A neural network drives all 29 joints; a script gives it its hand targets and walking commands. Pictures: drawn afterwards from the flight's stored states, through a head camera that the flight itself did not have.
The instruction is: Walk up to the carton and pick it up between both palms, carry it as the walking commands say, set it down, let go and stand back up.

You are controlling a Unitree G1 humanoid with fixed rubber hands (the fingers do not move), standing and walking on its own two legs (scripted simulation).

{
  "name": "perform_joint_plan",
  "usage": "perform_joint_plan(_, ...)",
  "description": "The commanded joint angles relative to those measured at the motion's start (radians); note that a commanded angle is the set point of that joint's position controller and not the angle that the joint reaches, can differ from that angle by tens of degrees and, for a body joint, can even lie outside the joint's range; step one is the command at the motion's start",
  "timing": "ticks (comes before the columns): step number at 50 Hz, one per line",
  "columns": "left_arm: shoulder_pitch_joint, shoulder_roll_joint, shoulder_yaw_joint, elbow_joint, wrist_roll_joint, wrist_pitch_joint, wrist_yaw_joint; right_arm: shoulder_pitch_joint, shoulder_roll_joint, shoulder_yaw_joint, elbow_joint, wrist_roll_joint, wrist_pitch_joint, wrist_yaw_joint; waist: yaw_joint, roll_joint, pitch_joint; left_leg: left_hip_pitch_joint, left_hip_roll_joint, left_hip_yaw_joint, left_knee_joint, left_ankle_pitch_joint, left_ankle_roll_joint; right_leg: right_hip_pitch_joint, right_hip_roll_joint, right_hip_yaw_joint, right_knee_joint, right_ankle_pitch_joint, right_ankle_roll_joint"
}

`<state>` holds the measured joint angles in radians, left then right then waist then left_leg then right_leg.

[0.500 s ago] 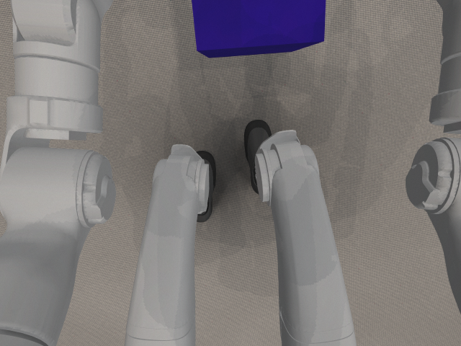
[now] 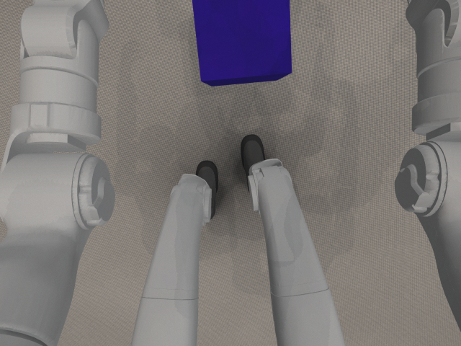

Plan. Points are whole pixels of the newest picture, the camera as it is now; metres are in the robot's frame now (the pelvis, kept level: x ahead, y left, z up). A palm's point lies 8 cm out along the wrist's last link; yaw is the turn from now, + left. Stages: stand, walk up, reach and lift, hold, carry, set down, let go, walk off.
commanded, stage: set down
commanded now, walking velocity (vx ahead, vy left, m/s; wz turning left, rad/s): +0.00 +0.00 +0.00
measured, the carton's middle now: (241, 37) +0.55 -0.05 -0.53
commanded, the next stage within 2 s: let go in 0.06 s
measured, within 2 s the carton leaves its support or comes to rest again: neither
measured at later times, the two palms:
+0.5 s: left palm (41, 102) +0.42 +0.17 -0.05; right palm out of the picture +0.38 -0.26 -0.05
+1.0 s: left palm out of the picture +0.32 +0.23 +0.04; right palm out of the picture +0.29 -0.22 +0.04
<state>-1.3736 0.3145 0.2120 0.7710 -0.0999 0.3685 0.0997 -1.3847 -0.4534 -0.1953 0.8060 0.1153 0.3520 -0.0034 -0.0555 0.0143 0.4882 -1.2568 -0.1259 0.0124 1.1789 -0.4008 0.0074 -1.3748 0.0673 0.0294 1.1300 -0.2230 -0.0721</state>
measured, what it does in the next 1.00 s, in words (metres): rises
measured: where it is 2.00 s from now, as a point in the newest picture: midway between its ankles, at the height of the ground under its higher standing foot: (230, 188)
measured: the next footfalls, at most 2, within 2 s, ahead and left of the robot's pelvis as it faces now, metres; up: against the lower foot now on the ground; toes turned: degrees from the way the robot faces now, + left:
none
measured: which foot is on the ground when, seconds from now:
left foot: down 0.00-1.00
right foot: down 0.00-1.00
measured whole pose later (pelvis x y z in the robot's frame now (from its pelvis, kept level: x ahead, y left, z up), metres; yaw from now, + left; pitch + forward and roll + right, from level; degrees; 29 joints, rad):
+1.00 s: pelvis +0.14 +0.01 +0.12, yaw -1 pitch +6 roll -1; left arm 0.17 0.19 0.04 0.45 0.02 0.02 -0.03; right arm 0.22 -0.20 -0.03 0.40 0.01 0.04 0.05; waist -0.02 0.01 0.10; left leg -0.24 -0.07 -0.10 0.49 -0.34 0.04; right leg -0.35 0.09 0.01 0.47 -0.21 -0.06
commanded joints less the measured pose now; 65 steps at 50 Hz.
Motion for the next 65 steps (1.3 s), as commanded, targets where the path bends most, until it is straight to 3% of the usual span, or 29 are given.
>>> perform_joint_plan(1,-0.233,0.124,0.064,-0.039,0.045,-0.079,-0.024,-0.322,-0.075,0.023,-0.119,-0.023,-0.074,-0.002,0.059,-0.164,-1.786,-0.144,0.036,-0.032,-0.207,0.058,0.001,1.343,-0.088,0.144,-0.061,0.344,0.096)
perform_joint_plan(5,-0.080,0.121,0.055,-0.040,0.093,-0.100,-0.029,-0.099,-0.077,-0.012,-0.035,-0.066,-0.074,-0.022,0.040,-0.069,-1.794,-0.086,0.034,-0.022,-0.244,0.065,-0.028,1.434,-0.106,0.184,-0.116,0.322,0.088)
perform_joint_plan(7,-0.039,0.074,0.029,-0.102,0.076,-0.086,-0.024,-0.092,-0.109,-0.004,-0.140,-0.077,-0.068,-0.016,0.014,-0.045,-1.875,0.047,0.036,-0.029,-0.252,0.072,-0.027,1.429,-0.101,0.164,-0.141,0.273,0.085)
perform_joint_plan(8,0.037,0.095,0.040,-0.164,0.103,-0.090,-0.015,-0.003,-0.083,-0.003,-0.195,-0.079,-0.073,-0.012,0.050,0.001,-1.956,0.136,0.036,-0.025,-0.254,0.140,-0.028,1.467,-0.104,0.170,-0.148,0.323,0.085)
perform_joint_plan(9,0.151,0.075,0.007,-0.306,0.087,-0.095,-0.006,0.125,-0.128,-0.016,-0.297,-0.106,-0.078,-0.016,-0.006,-0.017,-2.118,0.243,0.041,-0.038,-0.257,0.196,-0.030,1.609,-0.094,0.177,-0.153,0.407,0.077)
perform_joint_plan(10,0.113,0.113,0.003,-0.392,0.084,-0.094,0.002,0.088,-0.116,-0.011,-0.394,-0.093,-0.078,-0.027,0.031,-0.050,-2.110,0.233,0.045,-0.030,-0.263,0.187,-0.027,1.596,-0.095,0.153,-0.156,0.432,0.085)
perform_joint_plan(14,0.419,0.061,-0.029,-0.549,0.055,-0.065,-0.011,0.380,-0.060,0.050,-0.625,-0.102,-0.038,-0.027,-0.013,-0.198,-2.137,0.277,0.047,-0.056,-0.292,0.256,-0.002,1.863,-0.124,0.229,-0.218,0.496,0.113)
perform_joint_plan(16,0.604,0.030,-0.061,-0.654,0.061,-0.073,-0.028,0.668,-0.028,0.070,-0.651,-0.075,-0.037,-0.026,-0.013,-0.123,-2.051,0.351,0.050,-0.051,-0.308,0.255,-0.019,1.832,-0.146,0.256,-0.260,0.462,0.112)
perform_joint_plan(17,0.533,0.058,-0.021,-0.607,0.088,-0.072,-0.031,0.572,-0.029,0.060,-0.605,-0.059,-0.039,-0.021,0.042,-0.093,-1.814,0.284,0.060,-0.052,-0.331,0.150,-0.015,1.631,-0.137,0.224,-0.269,0.320,0.117)
perform_joint_plan(19,0.588,0.008,-0.048,-0.535,0.090,-0.096,-0.058,0.609,0.039,0.078,-0.627,-0.031,-0.056,-0.002,0.048,-0.024,-1.518,0.265,0.084,-0.054,-0.365,0.067,-0.008,1.503,-0.148,0.251,-0.343,0.123,0.117)
perform_joint_plan(20,0.693,0.045,-0.029,-0.536,0.117,-0.120,-0.061,0.681,0.082,0.093,-0.689,-0.027,-0.081,0.004,0.070,-0.071,-1.526,0.301,0.090,-0.063,-0.381,0.091,0.008,1.541,-0.142,0.241,-0.344,0.162,0.131)
perform_joint_plan(24,0.797,-0.037,-0.029,-0.329,0.109,-0.179,-0.101,0.795,0.146,0.094,-0.518,-0.065,-0.135,0.028,0.059,-0.126,-1.138,0.241,0.106,-0.088,-0.411,-0.003,0.025,1.361,-0.145,0.248,-0.380,0.017,0.130)
perform_joint_plan(25,0.969,-0.066,-0.048,-0.325,0.133,-0.197,-0.109,0.999,0.164,0.074,-0.472,-0.089,-0.153,0.033,0.052,-0.078,-1.143,0.379,0.107,-0.091,-0.437,0.033,0.019,1.363,-0.140,0.233,-0.405,0.022,0.123)
perform_joint_plan(29,0.939,-0.031,-0.036,-0.178,0.157,-0.233,-0.125,0.996,0.171,0.069,-0.326,-0.113,-0.185,0.038,0.056,-0.057,-0.783,0.363,0.129,-0.090,-0.494,-0.092,0.017,1.171,-0.128,0.186,-0.505,-0.229,0.117)
perform_joint_plan(32,1.108,-0.059,-0.087,-0.260,0.145,-0.287,-0.124,1.167,0.185,0.081,-0.417,-0.125,-0.249,0.036,0.036,-0.067,-0.852,0.601,0.128,-0.093,-0.587,0.065,0.043,1.225,-0.095,0.083,-0.501,0.102,0.107)
perform_joint_plan(33,1.117,-0.043,-0.065,-0.233,0.160,-0.290,-0.126,1.158,0.181,0.083,-0.385,-0.123,-0.254,0.028,0.057,-0.021,-0.804,0.544,0.133,-0.086,-0.593,0.055,0.024,1.265,-0.110,0.102,-0.508,0.119,0.098)
perform_joint_plan(35,1.167,-0.056,-0.100,-0.296,0.140,-0.303,-0.122,1.270,0.134,0.053,-0.390,-0.139,-0.276,0.027,0.006,-0.004,-0.868,0.652,0.137,-0.092,-0.636,0.153,0.020,1.359,-0.111,0.091,-0.516,0.309,0.096)
perform_joint_plan(36,1.128,-0.025,-0.074,-0.296,0.142,-0.314,-0.124,1.214,0.134,0.053,-0.433,-0.134,-0.288,0.020,0.018,-0.045,-0.858,0.640,0.130,-0.091,-0.625,0.173,0.021,1.376,-0.123,0.110,-0.511,0.382,0.103)
perform_joint_plan(39,1.386,-0.047,-0.098,-0.426,0.142,-0.353,-0.126,1.490,0.139,0.083,-0.531,-0.132,-0.319,0.024,0.008,-0.013,-0.984,0.797,0.128,-0.104,-0.656,0.363,0.001,1.573,-0.107,0.098,-0.508,0.601,0.101)
perform_joint_plan(41,1.359,-0.029,-0.096,-0.362,0.145,-0.358,-0.129,1.445,0.181,0.121,-0.515,-0.110,-0.320,0.029,0.040,-0.057,-0.884,0.788,0.123,-0.102,-0.689,0.360,0.021,1.523,-0.104,0.082,-0.546,0.600,0.114)
perform_joint_plan(43,1.435,-0.048,-0.122,-0.373,0.120,-0.356,-0.132,1.569,0.180,0.126,-0.485,-0.124,-0.319,0.032,0.001,-0.073,-0.821,0.803,0.128,-0.112,-0.715,0.404,0.018,1.537,-0.093,0.077,-0.567,0.622,0.101)
perform_joint_plan(44,1.434,-0.042,-0.131,-0.426,0.109,-0.366,-0.134,1.558,0.174,0.151,-0.491,-0.085,-0.326,0.041,0.024,0.013,-0.813,0.832,0.132,-0.118,-0.732,0.463,0.010,1.530,-0.097,0.084,-0.580,0.622,0.092)
perform_joint_plan(48,1.603,-0.043,-0.159,-0.435,0.113,-0.373,-0.129,1.672,0.155,0.138,-0.505,-0.102,-0.343,0.056,0.042,0.065,-0.785,0.962,0.147,-0.137,-0.754,0.636,-0.009,1.515,-0.084,0.059,-0.610,0.611,0.091)
perform_joint_plan(49,1.595,-0.028,-0.129,-0.431,0.128,-0.366,-0.129,1.650,0.150,0.126,-0.532,-0.112,-0.340,0.052,0.029,0.017,-0.713,0.915,0.140,-0.126,-0.756,0.542,-0.016,1.508,-0.083,0.063,-0.626,0.584,0.091)
perform_joint_plan(54,1.587,-0.015,-0.143,-0.442,0.103,-0.345,-0.142,1.635,0.148,0.135,-0.506,-0.102,-0.305,0.065,0.067,0.039,-0.619,0.954,0.146,-0.123,-0.778,0.468,-0.026,1.470,-0.063,0.046,-0.653,0.394,0.082)
perform_joint_plan(55,1.575,-0.020,-0.144,-0.425,0.097,-0.327,-0.148,1.602,0.148,0.147,-0.515,-0.109,-0.297,0.063,0.057,-0.017,-0.584,0.918,0.141,-0.105,-0.787,0.392,-0.014,1.490,-0.062,0.042,-0.661,0.352,0.083)
perform_joint_plan(58,1.539,-0.002,-0.158,-0.457,0.105,-0.308,-0.148,1.609,0.134,0.111,-0.497,-0.131,-0.264,0.067,0.048,0.026,-0.519,0.957,0.155,-0.116,-0.794,0.407,-0.027,1.440,-0.050,0.020,-0.657,0.271,0.093)
perform_joint_plan(60,1.570,-0.021,-0.175,-0.413,0.098,-0.283,-0.150,1.584,0.132,0.112,-0.514,-0.142,-0.253,0.063,0.046,-0.040,-0.469,1.000,0.157,-0.112,-0.800,0.344,-0.016,1.395,-0.050,0.014,-0.677,0.220,0.092)
perform_joint_plan(65,1.556,-0.033,-0.176,-0.468,0.111,-0.255,-0.142,1.605,0.116,0.094,-0.479,-0.154,-0.215,0.069,0.036,0.048,-0.449,1.008,0.187,-0.132,-0.797,0.483,-0.039,1.399,-0.032,0.000,-0.643,0.206,0.089)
